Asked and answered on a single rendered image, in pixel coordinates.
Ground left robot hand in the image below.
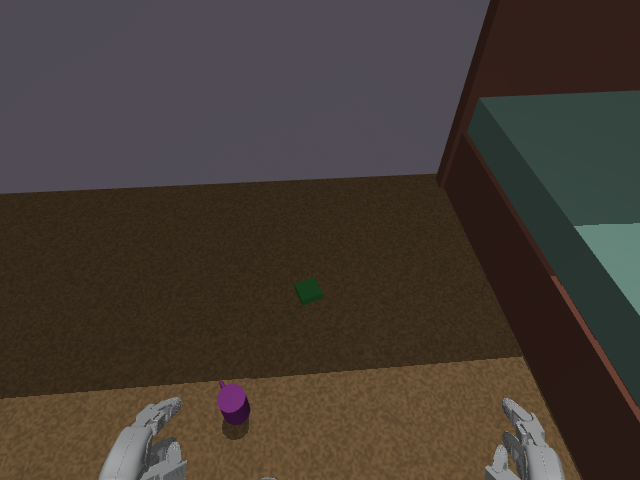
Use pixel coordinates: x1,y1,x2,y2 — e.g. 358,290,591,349
98,397,187,480

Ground right robot hand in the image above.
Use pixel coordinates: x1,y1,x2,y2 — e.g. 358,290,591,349
485,397,565,480

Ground bed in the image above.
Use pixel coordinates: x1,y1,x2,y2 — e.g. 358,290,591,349
435,0,640,480

